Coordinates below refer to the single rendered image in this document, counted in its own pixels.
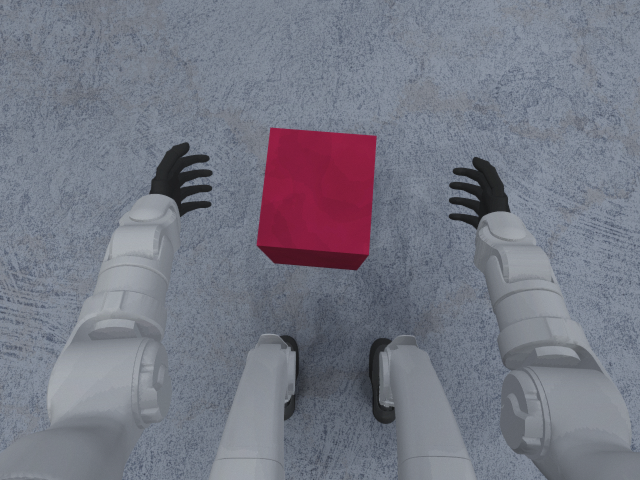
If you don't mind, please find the carton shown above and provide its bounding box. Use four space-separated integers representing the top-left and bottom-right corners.
257 128 377 270

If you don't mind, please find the right robot forearm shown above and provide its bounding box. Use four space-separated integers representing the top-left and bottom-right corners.
473 211 632 446

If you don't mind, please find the right robot hand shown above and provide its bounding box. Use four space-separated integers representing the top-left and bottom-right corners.
449 157 511 229

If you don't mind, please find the right robot shin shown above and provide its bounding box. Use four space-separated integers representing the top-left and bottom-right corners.
379 335 431 407

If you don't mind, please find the robot left upper arm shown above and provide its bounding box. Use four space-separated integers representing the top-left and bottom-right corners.
0 337 172 480

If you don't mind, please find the robot right thigh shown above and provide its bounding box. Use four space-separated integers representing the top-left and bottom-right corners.
379 345 477 480

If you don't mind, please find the left robot forearm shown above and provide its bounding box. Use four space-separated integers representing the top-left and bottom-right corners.
47 194 181 423

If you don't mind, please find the robot right upper arm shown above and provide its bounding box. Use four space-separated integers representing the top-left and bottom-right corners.
500 366 640 480

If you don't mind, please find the left robot hand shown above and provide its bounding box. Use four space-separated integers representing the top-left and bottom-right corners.
149 142 213 217

